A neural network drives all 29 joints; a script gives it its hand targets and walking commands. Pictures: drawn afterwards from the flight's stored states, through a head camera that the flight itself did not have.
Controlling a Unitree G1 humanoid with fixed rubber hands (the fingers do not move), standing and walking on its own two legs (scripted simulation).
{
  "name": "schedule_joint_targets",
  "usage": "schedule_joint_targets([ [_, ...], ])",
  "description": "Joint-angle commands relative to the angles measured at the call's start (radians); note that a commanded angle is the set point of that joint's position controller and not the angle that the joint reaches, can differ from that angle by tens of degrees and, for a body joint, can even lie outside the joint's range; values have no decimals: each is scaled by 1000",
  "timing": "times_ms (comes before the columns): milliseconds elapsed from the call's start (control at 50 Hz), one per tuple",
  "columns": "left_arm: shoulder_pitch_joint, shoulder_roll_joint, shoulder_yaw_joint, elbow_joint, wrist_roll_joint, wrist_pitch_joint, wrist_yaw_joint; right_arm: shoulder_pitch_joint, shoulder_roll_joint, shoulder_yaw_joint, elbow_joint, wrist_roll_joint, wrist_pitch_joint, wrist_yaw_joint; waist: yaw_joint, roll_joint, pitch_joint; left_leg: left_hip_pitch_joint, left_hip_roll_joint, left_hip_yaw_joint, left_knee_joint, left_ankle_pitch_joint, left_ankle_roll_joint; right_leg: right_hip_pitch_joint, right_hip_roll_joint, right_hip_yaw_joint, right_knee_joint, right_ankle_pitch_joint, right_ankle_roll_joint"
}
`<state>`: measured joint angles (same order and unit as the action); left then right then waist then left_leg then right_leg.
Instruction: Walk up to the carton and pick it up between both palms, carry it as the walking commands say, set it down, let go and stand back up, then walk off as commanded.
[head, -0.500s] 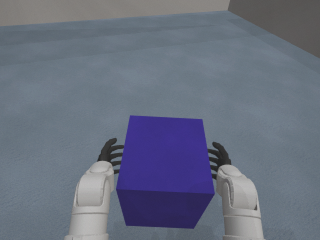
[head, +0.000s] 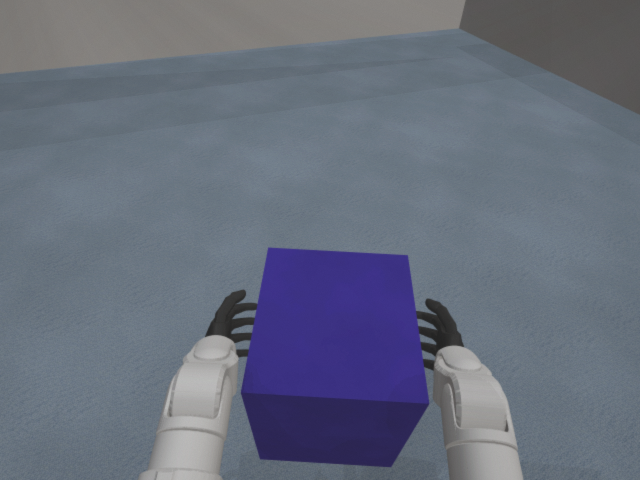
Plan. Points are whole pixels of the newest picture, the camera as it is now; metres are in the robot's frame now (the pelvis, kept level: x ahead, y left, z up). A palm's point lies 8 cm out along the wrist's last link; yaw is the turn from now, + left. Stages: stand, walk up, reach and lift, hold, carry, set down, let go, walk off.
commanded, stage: hold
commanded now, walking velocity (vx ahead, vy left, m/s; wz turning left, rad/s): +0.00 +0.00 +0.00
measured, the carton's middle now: (331, 360) +0.30 -0.03 -0.04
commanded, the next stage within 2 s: set down in 0.16 s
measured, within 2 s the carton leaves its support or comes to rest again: neither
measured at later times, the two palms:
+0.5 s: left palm (232, 353) +0.28 +0.10 +0.03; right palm (449, 339) +0.28 -0.19 +0.03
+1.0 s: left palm (238, 369) +0.31 +0.11 -0.07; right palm (428, 366) +0.30 -0.18 -0.07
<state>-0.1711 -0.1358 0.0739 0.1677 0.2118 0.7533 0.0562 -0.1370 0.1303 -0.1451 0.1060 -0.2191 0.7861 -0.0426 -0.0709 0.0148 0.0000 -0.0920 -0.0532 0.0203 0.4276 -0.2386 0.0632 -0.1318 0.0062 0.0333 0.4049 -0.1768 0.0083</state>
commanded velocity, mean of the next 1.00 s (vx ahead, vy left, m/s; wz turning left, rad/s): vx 0.00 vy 0.00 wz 0.00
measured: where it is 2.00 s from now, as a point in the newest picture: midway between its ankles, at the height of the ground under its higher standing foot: outside the picture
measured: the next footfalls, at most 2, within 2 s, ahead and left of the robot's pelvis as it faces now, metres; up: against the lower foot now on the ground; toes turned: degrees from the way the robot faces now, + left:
none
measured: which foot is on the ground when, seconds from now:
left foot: down 0.00-1.00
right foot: down 0.00-1.00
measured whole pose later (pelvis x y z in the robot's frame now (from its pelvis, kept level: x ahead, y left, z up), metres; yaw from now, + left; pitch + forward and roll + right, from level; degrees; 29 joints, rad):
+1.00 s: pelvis -0.03 -0.02 -0.03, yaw +2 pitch +11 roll +0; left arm -0.46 -0.19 0.37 0.58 0.31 0.31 0.04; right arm -0.43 0.17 -0.43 0.51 -0.34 0.33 0.00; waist -0.06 0.02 0.01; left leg -0.64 -0.06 -0.02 0.75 -0.30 0.04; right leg -0.66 0.00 -0.01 0.72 -0.25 -0.01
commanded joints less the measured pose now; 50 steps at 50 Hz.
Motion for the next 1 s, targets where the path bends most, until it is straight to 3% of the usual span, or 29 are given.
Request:
schedule_joint_targets([
  [0, -467, -979, -462, -33, -197, -53, -193, -554, 799, 548, -126, 269, -65, 270, 4, 4, -238, 55, 48, -196, -77, 328, -38, 97, 73, 63, -14, 134, -48],
  [60, -505, -972, -417, 36, -183, -57, -223, -587, 859, 524, -57, 258, -55, 274, 17, -15, -185, -10, 33, -178, -95, 179, -19, 124, 56, 67, -19, 94, -50],
  [140, -576, -969, -373, 85, -177, -67, -261, -650, 943, 504, 17, 253, -54, 275, 44, -34, -180, -43, 20, -155, -96, 104, -4, 146, 33, 78, -28, 71, -43],
  [180, -663, -1015, -345, 116, -193, -53, -282, -698, 953, 446, 78, 202, -57, 281, 22, -24, -160, -30, 1, -165, -86, 4, -21, 98, 49, 69, -47, -18, -51],
  [220, -687, -1005, -300, 177, -172, -59, -302, -736, 980, 415, 122, 194, -64, 280, 37, -30, -156, -47, -3, -150, -75, -46, -14, 91, 40, 75, -54, -78, -50],
  [300, -751, -967, -213, 267, -128, -92, -329, -782, 1019, 340, 229, 167, -86, 271, 51, -54, -159, -90, -6, -133, -41, -69, -8, 93, 18, 102, -62, -148, -42],
  [440, -842, -919, -165, 355, -83, -192, -352, -795, 1052, 236, 364, 126, -157, 233, 23, -66, -204, -183, -12, -131, 20, -47, 8, 118, -3, 127, -40, -115, -21],
  [600, -818, -916, -156, 409, -49, -295, -329, -776, 1033, 224, 416, 93, -266, 227, 24, -28, -275, -286, -21, -137, 55, -10, 13, 111, 11, 99, 52, 57, -22],
  [780, -793, -937, -173, 435, -34, -411, -277, -776, 957, 226, 426, 47, -405, 242, 9, -3, -411, -351, -35, -148, 141, 92, -21, -39, 48, 61, 187, 180, -42],
  [980, -817, -964, -217, 436, -39, -509, -212, -829, 853, 227, 440, 13, -519, 280, -11, 20, -553, -377, -36, -184, 251, 182, -53, -320, 81, 36, 330, 140, -56],
])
